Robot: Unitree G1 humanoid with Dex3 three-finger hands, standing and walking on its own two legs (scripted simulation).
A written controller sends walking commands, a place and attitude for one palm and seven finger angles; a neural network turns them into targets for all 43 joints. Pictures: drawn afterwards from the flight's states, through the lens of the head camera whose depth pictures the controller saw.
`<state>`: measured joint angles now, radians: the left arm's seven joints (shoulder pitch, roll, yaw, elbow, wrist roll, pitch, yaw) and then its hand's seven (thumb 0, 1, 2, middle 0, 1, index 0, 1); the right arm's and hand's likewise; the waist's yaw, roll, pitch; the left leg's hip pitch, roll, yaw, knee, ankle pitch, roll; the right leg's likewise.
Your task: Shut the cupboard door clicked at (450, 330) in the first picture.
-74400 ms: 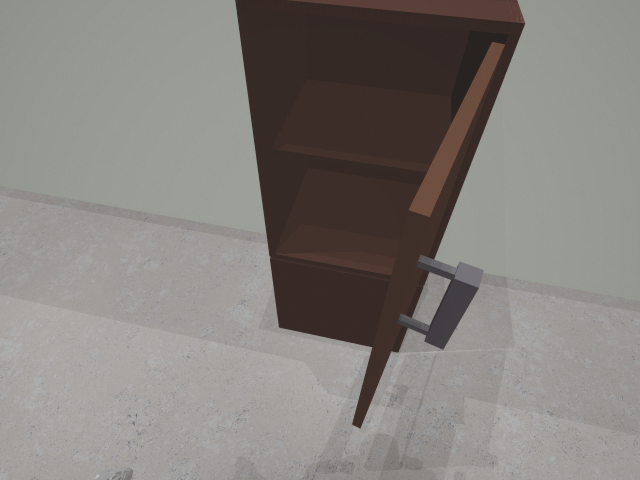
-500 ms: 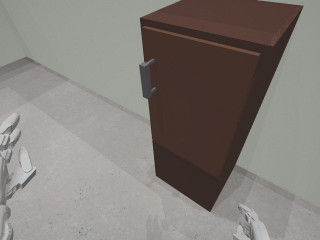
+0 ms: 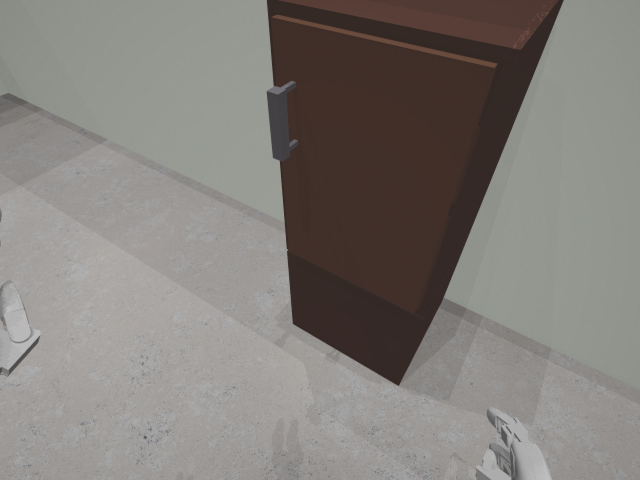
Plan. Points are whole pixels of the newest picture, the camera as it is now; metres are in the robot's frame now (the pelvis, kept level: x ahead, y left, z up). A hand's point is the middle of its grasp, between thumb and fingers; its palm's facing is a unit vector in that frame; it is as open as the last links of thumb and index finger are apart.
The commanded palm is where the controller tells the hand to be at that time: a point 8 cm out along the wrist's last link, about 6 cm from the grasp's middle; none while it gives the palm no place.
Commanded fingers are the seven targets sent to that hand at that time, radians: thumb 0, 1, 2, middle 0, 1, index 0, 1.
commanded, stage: step back with the hand held close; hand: left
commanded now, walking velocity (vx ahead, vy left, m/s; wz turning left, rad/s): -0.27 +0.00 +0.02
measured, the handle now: (285, 121) +0.72 +0.11 +0.10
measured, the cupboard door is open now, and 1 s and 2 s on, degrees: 0 0 0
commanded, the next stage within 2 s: stop stepping back and stand still in 0.46 s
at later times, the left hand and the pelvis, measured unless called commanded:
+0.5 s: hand out of the picture +0.08 +0.27 +0.18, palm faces +0.58 -0.66 -0.47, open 7.4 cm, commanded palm -0.01 +0.30 +0.19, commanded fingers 0.00 0.90 0.90 -0.20 -0.30 -0.20 -0.30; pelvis -0.10 -0.02 -0.02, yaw +9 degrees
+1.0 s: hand out of the picture -0.09 +0.24 +0.20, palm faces +0.57 -0.70 -0.43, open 7.5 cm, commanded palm -0.15 +0.28 +0.19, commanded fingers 0.00 0.90 0.90 -0.20 -0.30 -0.20 -0.30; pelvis -0.25 -0.03 +0.00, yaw +6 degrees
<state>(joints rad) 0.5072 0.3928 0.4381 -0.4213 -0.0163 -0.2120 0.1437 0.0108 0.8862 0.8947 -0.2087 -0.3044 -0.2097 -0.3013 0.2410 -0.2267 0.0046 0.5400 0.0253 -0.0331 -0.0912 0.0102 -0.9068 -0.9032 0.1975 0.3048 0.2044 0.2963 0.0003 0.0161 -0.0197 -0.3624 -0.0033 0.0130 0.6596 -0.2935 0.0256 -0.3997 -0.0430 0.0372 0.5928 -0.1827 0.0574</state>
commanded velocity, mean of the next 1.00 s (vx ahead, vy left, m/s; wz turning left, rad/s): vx -0.06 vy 0.00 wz -0.04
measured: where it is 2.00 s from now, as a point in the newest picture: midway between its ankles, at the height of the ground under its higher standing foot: outside the picture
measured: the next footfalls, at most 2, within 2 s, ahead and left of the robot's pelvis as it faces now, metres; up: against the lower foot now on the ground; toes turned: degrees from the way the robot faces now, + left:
left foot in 0.72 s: -0.08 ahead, +0.13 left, +0.00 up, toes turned +10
right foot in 0.96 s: -0.23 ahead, -0.10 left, +0.00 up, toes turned +5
